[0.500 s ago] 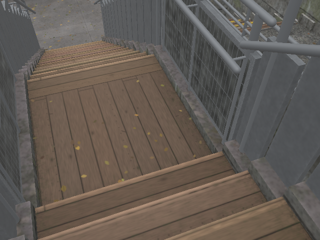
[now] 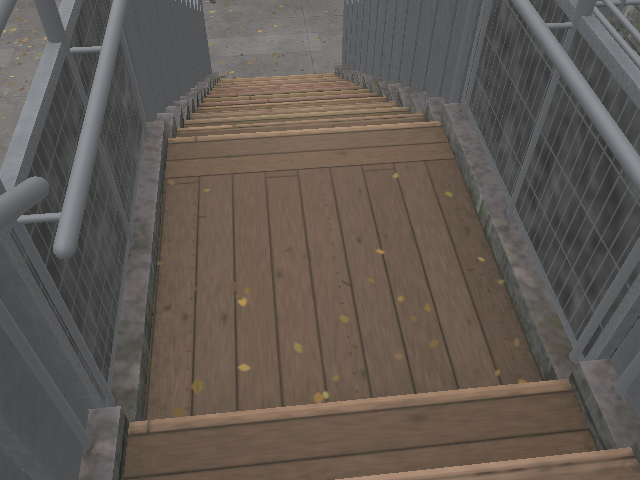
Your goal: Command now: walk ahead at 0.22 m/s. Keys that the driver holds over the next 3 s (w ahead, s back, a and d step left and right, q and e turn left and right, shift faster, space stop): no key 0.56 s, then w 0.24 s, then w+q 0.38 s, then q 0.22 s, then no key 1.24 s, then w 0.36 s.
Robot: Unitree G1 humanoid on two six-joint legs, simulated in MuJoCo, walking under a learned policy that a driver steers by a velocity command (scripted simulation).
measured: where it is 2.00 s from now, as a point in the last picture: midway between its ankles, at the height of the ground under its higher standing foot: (317, 479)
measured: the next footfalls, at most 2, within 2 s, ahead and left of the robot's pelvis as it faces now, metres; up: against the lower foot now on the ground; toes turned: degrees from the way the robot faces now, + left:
left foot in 0.08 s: +0.18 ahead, +0.12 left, -0.16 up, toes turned +3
right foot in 0.50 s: +0.21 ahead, -0.09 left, -0.16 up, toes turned -2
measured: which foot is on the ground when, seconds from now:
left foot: up 0.00-0.06, down 0.08-0.78, up 0.80-1.00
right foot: down 0.00-0.06, up 0.08-0.48, down 0.50-1.00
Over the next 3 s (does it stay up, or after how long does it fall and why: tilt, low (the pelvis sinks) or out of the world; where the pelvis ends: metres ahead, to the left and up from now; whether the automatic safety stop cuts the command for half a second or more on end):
stays up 0.78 0.15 -0.44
